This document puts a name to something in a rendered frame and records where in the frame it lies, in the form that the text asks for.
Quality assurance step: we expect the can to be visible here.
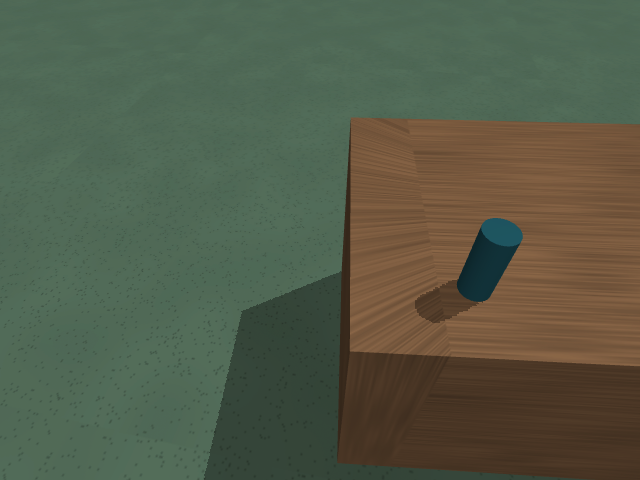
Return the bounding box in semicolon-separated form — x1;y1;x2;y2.
457;218;523;302

